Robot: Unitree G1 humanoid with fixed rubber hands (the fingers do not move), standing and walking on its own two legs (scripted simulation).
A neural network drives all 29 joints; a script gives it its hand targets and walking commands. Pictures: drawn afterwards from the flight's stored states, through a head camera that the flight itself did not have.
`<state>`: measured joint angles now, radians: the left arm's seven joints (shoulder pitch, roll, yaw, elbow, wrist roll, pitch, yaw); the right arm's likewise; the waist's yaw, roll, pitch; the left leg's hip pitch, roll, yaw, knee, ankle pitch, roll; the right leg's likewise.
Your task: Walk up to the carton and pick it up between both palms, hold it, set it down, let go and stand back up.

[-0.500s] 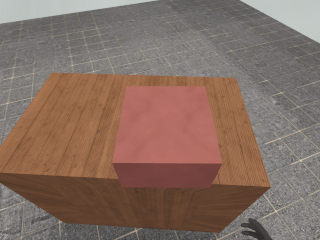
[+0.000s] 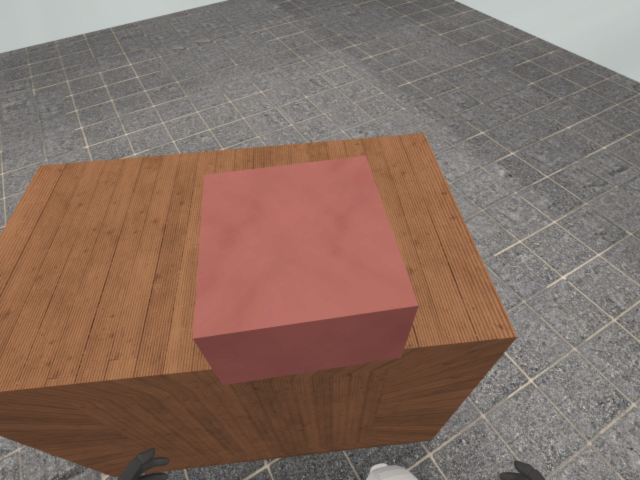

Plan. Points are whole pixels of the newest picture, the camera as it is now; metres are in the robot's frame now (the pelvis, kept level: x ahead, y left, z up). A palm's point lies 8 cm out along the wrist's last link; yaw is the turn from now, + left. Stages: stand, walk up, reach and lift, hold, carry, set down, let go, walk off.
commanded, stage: walk up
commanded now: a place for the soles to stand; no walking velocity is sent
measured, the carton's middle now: (299, 262) +0.41 +0.04 +0.00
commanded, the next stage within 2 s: stand in 1.22 s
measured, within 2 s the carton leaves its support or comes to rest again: neither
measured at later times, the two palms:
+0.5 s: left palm out of the picture +0.12 +0.27 -0.10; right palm out of the picture +0.06 -0.24 -0.11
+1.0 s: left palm out of the picture +0.11 +0.28 -0.09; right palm out of the picture +0.03 -0.25 -0.11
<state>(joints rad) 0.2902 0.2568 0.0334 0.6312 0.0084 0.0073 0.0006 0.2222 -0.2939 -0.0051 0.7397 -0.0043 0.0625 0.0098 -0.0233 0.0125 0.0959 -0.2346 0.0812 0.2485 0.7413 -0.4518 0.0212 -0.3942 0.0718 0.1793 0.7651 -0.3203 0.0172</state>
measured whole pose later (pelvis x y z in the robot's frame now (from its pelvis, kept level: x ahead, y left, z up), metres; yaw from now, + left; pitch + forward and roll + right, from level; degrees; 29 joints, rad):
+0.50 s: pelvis +0.00 +0.02 +0.00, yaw -4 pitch -4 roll +1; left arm 0.27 0.25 0.03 0.67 0.01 0.02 0.01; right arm 0.26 -0.29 0.01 0.72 0.00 0.05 0.01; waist -0.02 0.01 0.10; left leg -0.19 0.08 0.33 0.74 -0.47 0.05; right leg -0.38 0.05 0.17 0.76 -0.31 0.03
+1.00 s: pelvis -0.01 +0.03 +0.00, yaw -5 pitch -3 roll +2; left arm 0.26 0.24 0.03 0.71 0.01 0.03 0.02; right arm 0.30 -0.32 -0.01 0.72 0.00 0.05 0.01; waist -0.02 0.01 0.10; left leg -0.20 0.03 0.30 0.69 -0.44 0.07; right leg -0.40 0.04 0.20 0.75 -0.29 0.04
